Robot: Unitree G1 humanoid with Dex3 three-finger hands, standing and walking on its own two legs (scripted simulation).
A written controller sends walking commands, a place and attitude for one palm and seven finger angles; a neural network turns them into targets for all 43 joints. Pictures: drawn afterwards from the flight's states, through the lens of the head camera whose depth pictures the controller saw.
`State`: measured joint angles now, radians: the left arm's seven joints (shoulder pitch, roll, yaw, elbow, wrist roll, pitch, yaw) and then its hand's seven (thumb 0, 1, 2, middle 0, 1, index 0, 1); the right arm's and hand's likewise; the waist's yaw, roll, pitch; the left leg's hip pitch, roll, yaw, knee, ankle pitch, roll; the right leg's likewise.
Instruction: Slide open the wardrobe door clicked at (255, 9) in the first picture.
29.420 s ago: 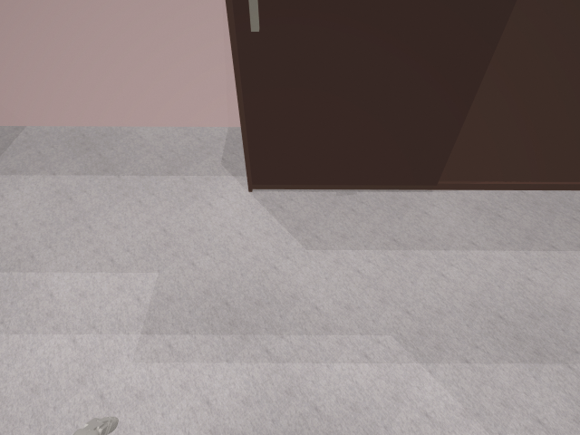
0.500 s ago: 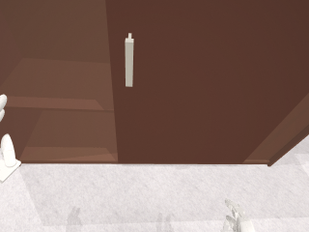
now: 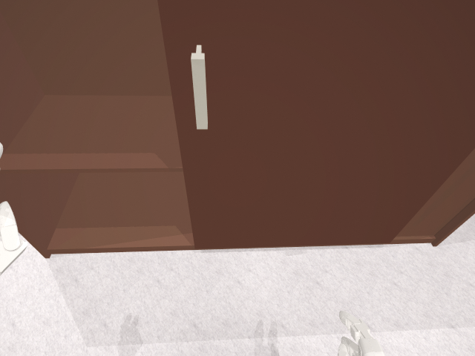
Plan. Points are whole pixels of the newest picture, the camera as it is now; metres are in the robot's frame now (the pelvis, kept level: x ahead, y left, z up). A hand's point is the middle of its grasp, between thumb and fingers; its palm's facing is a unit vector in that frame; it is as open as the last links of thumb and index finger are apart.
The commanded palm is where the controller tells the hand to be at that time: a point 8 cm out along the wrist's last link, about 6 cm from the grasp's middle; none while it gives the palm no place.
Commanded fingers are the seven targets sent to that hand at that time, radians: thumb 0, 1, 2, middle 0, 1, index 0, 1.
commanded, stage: stop stepping back and stand still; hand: left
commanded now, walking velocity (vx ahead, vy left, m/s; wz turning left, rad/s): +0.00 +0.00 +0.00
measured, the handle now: (200, 88) +0.64 +0.12 +0.12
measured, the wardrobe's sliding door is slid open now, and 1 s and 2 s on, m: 0.65 0.65 0.65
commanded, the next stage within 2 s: let the arm hang, fingers relaxed in 0.26 s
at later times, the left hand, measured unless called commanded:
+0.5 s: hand (83, 300) +0.20 +0.26 -0.01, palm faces +0.14 -0.87 -0.47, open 7.4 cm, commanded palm none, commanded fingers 0.00 0.90 0.90 -0.20 -0.30 -0.20 -0.30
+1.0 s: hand out of the picture -0.06 +0.18 -0.17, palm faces +0.05 -0.97 -0.22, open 7.3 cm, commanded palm none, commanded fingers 0.00 0.90 0.90 -0.20 -0.30 -0.20 -0.30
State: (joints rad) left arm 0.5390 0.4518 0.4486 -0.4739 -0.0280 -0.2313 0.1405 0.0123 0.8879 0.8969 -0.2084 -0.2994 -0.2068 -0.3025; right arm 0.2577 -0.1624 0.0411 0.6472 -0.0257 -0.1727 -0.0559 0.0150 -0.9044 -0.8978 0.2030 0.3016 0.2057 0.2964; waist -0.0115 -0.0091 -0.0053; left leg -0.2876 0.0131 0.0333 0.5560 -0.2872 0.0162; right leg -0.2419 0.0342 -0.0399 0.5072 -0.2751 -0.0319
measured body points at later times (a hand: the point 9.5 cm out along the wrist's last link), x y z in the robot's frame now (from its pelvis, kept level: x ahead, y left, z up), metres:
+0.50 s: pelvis +0.00 +0.00 +0.00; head +0.00 -0.03 +0.44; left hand +0.19 +0.31 +0.02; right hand +0.18 -0.26 -0.11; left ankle +0.00 +0.11 -0.73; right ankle -0.01 -0.10 -0.73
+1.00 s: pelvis -0.02 -0.01 +0.01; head +0.01 -0.01 +0.46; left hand -0.07 +0.23 -0.15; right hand -0.04 -0.22 -0.15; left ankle +0.00 +0.11 -0.73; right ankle -0.01 -0.10 -0.73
